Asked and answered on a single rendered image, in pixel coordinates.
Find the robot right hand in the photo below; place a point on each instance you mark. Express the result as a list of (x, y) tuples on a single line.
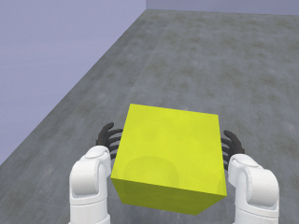
[(234, 145)]

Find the robot right forearm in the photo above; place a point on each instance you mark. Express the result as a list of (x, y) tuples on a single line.
[(256, 191)]

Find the carton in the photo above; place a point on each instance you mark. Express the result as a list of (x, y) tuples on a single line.
[(170, 159)]

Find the robot left hand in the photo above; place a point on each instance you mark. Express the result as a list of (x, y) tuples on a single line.
[(105, 142)]

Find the robot left forearm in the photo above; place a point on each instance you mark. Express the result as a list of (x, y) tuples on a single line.
[(88, 187)]

